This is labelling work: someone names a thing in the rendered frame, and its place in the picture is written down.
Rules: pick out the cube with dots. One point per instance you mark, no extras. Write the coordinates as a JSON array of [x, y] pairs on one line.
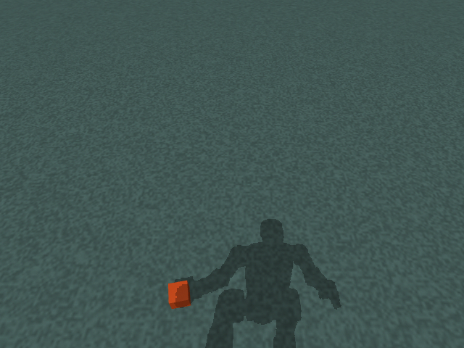
[[179, 294]]

